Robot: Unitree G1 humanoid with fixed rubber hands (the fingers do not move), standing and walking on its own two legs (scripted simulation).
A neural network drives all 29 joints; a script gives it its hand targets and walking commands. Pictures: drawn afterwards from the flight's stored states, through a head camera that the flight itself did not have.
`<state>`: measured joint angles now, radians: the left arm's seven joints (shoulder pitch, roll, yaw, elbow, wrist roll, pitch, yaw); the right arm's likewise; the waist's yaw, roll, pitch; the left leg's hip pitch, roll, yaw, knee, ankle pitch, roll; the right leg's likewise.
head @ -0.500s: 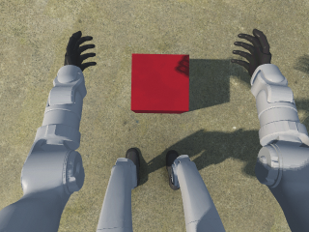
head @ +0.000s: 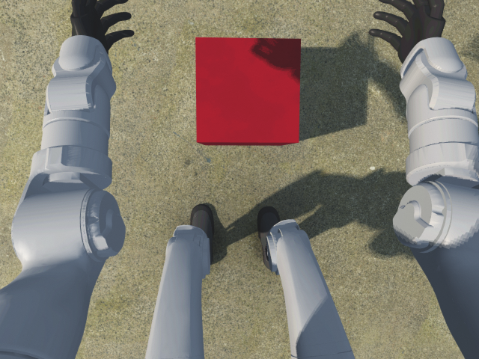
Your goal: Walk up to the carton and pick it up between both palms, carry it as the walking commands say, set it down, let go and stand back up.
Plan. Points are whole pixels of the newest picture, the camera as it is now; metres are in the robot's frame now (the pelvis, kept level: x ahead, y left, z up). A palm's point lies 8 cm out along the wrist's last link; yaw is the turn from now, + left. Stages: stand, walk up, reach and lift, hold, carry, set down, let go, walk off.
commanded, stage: reach and lift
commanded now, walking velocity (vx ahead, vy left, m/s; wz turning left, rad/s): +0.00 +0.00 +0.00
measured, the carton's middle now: (245, 100) +0.53 -0.04 -0.51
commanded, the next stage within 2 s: none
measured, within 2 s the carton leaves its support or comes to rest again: neither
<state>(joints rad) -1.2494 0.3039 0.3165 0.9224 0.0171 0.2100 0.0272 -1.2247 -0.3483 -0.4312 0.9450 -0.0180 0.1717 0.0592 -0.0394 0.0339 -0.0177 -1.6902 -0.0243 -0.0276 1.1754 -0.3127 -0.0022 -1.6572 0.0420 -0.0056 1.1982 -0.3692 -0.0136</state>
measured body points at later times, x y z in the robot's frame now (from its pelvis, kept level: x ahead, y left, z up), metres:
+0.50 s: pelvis -0.04 +0.00 -0.14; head +0.35 -0.02 +0.07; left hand +0.56 +0.17 -0.30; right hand +0.54 -0.25 -0.30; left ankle +0.08 +0.12 -0.59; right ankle +0.07 -0.11 -0.59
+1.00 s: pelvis -0.05 +0.00 -0.25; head +0.33 -0.02 -0.03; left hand +0.55 +0.17 -0.42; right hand +0.53 -0.24 -0.42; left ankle +0.08 +0.12 -0.59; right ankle +0.06 -0.11 -0.59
